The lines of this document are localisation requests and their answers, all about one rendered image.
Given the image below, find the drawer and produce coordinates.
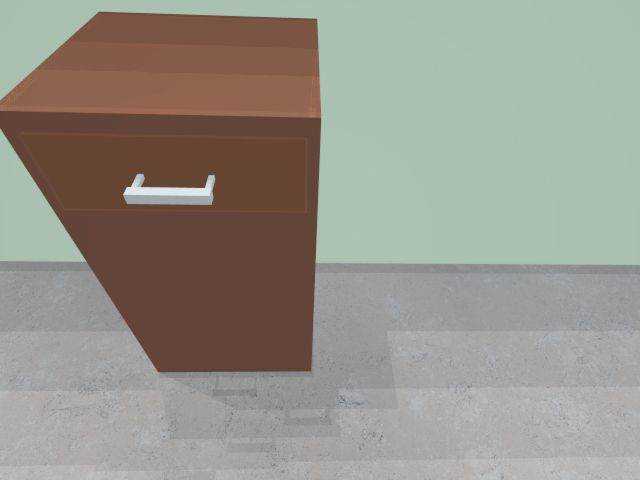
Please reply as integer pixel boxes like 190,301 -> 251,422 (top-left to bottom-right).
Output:
20,132 -> 306,211

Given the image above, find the cabinet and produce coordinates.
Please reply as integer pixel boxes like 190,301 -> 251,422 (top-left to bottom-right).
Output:
0,12 -> 321,372

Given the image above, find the handle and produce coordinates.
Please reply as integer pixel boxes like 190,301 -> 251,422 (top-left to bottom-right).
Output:
123,174 -> 215,205

